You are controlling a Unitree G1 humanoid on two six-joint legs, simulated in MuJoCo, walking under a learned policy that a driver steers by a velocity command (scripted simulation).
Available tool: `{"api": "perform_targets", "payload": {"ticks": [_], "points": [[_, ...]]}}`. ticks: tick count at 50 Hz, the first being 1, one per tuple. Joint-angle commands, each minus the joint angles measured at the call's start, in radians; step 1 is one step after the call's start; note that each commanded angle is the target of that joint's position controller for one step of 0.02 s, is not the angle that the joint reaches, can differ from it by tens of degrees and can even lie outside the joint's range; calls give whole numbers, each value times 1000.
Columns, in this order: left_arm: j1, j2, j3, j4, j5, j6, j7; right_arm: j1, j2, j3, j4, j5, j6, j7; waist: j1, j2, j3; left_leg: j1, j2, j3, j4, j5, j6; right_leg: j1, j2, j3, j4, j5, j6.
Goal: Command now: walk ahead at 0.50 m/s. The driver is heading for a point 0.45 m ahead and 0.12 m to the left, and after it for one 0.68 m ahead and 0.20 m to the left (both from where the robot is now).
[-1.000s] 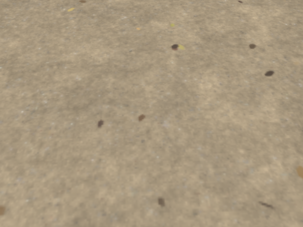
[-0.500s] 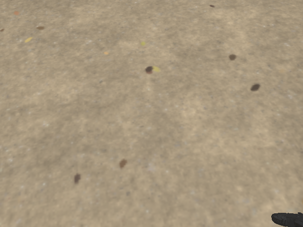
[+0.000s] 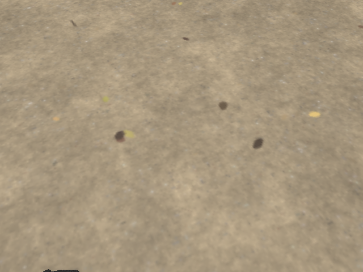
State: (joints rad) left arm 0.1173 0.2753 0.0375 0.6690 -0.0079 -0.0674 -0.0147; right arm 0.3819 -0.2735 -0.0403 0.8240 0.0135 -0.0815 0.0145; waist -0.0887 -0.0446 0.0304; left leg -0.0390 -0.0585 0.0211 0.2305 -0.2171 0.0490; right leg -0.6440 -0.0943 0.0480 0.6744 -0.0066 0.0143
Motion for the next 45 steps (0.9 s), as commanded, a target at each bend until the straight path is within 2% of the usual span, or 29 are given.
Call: {"api": "perform_targets", "payload": {"ticks": [1, 3, 5, 6, 7, 8, 9, 10, 11, 12, 13, 15, 18, 20, 24, 27, 29, 30, 31, 32, 33, 34, 35, 36, 37, 38, 40, 42, 45], "points": [[-140, 45, 8, -102, -8, -26, -15, 30, -176, -41, -32, 9, -1, -7, -13, 111, 33, -31, 258, -144, -68, 260, 148, 50, 36, -31, -100, 72, -5], [-170, 57, 14, -120, -10, -34, -26, 49, -181, -43, -17, 13, 13, -12, -1, 116, 42, 24, 286, -179, -28, 291, 138, 51, 50, -19, -150, 20, -23], [-132, 86, 26, -114, -8, -42, -30, 40, -203, -52, -15, 14, 24, -19, 37, 131, 22, 57, 302, -206, 29, 360, 120, 128, 66, -17, -189, -44, -44], [-61, 109, 38, -96, -6, -45, -26, 20, -213, -55, -18, 14, 27, -22, 86, 134, -19, 44, 285, -193, 107, 475, 103, 247, 84, -35, -222, -53, -63], [71, 151, 61, -58, -1, -45, -16, 12, -195, -47, -23, 9, 28, -22, 153, 120, -112, -14, 233, -159, 260, 537, 76, 459, 82, -41, -232, -29, -91], [250, 220, 81, -33, 18, -42, -3, -6, -136, -24, -57, -13, 23, -21, 229, 43, -272, -205, 172, -121, 541, 327, 36, 766, -86, 115, -173, 6, -155], [306, 285, 95, -12, 24, -30, -3, 140, -19, 10, -73, -3, 8, -19, 171, -229, -421, -582, 25, -60, 884, -299, -29, 1093, -332, 531, -234, -165, -296], [315, 190, 73, -15, 16, -25, -2, 99, -117, -13, -56, 21, 0, -19, 209, -164, -396, -679, 57, -164, 1013, -368, -32, 1036, -322, 625, -320, -321, -286], [260, 148, 58, -9, 9, -24, 1, 6, -169, -33, -83, 37, -1, -18, 205, -113, -238, -735, 97, -153, 1043, -284, -31, 914, -288, 473, -348, -317, -246], [197, 126, 49, -7, 9, -26, 1, -41, -160, -32, -94, 29, 2, -21, 176, -63, -157, -711, 135, -129, 1017, -203, -35, 785, -248, 361, -377, -242, -227], [147, 97, 42, -2, 13, -29, -2, -66, -149, -36, -98, 16, 8, -21, 148, -48, -96, -681, 159, -125, 975, -150, -40, 677, -212, 278, -415, -173, -218], [92, 77, 41, 9, 22, -43, -4, -31, -109, -37, -90, 19, 34, -18, 95, -74, -57, -584, 189, -126, 938, -90, -49, 546, -176, 160, -485, -99, -212], [71, 102, 54, 39, 19, -61, 0, -63, -77, -36, -113, 12, 60, -19, 72, -36, -7, -609, 202, -128, 877, -19, -66, 488, -181, 44, -541, 1, -223], [56, 119, 60, 52, 23, -57, 9, -105, -72, -35, -135, 3, 61, -15, 69, -19, 22, -615, 194, -114, 762, 68, -79, 483, -164, -54, -528, 189, -217], [70, 160, 70, 70, 14, -30, 33, -215, -44, -24, -180, -5, 50, 19, 111, -11, 7, -504, 150, -19, 500, 263, -70, 498, -129, -198, -471, 357, -181], [83, 190, 81, 84, -13, -8, 39, -248, -77, -38, -221, -5, 60, 39, 109, -25, -15, -491, 133, -6, 420, 206, -36, 594, -169, -205, -390, 383, -159], [63, 209, 91, 79, -34, 6, 43, -210, -115, -58, -231, -13, 69, 44, 74, -40, -45, -429, 93, 26, 389, 113, 1, 627, -179, -211, -267, 490, -135], [50, 206, 92, 75, -42, 13, 45, -133, -144, -76, -217, -14, 70, 42, 29, -27, -83, -329, 58, 46, 334, 127, 28, 616, -156, -228, -138, 515, -112], [68, 177, 82, 75, -37, 17, 43, -27, -193, -101, -189, -16, 70, 28, -18, 30, -142, -168, 18, 45, 256, 252, 61, 564, -95, -251, 60, 431, -68], [132, 110, 58, 56, 16, 15, 36, 7, -295, -122, -201, -15, 74, 0, 6, 256, -212, 63, 216, -224, 274, 749, 138, 321, -9, -261, 374, -116, 5], [231, 71, 35, 33, 36, 13, 24, -75, -345, -115, -259, -38, 67, -1, 101, 365, -374, 276, 452, -685, 236, 802, 386, 37, 172, -102, 704, -736, 62], [169, 160, 52, 53, 13, 15, 15, -88, -264, -99, -283, -25, 65, 13, 21, 169, -439, 233, 419, -642, 167, 603, 360, 13, 120, 57, 739, -666, 43], [91, 164, 52, 27, -11, 21, 17, -132, -224, -85, -281, -18, 59, 16, 35, 134, -320, 134, 372, -532, 146, 458, 307, -24, 93, 44, 704, -581, 23], [73, 146, 50, 34, 0, 30, 30, -170, -195, -79, -272, -3, 61, 12, 66, 59, -215, 9, 316, -455, 126, 346, 247, -28, 56, 38, 618, -514, 23], [63, 157, 55, 35, 13, 42, 43, -206, -171, -71, -276, 1, 67, 3, 86, 79, -167, -97, 286, -412, 107, 291, 220, 9, 35, 42, 539, -467, 23], [70, 158, 57, 36, 15, 53, 45, -224, -174, -70, -284, -12, 73, -3, 107, 114, -151, -185, 254, -390, 86, 272, 207, 77, 41, 35, 506, -431, 25], [93, 135, 52, 46, 19, 59, 49, -237, -187, -76, -291, -26, 75, -13, 120, 138, -163, -235, 227, -361, 80, 316, 208, 128, 65, 24, 429, -397, 40], [74, 117, 45, 44, 20, 60, 55, -222, -198, -82, -287, -20, 79, -27, 109, 133, -179, -228, 219, -363, 89, 311, 208, 130, 78, 33, 340, -376, 58], [34, 109, 40, 35, 16, 65, 54, -228, -200, -85, -292, -12, 94, -43, 93, 152, -178, -241, 197, -392, 87, 118, 186, 145, 89, 50, 233, -316, 71]]}}
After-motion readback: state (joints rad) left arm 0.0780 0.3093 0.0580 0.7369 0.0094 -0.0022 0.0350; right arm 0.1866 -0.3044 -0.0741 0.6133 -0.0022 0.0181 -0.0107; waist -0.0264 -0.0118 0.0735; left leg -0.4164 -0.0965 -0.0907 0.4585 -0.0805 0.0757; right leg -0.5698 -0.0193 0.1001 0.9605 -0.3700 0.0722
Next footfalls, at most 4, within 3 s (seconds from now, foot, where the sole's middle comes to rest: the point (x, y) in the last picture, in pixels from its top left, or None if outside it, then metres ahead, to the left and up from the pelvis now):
0.16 right None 0.27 -0.14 -0.78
0.62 left None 0.46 0.14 -0.78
1.10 right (191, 253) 0.54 -0.07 -0.78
1.50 left None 0.34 0.11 -0.78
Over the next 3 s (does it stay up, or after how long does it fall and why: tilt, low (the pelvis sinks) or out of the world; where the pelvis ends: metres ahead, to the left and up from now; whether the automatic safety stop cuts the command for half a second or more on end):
stays up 0.69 0.09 -0.01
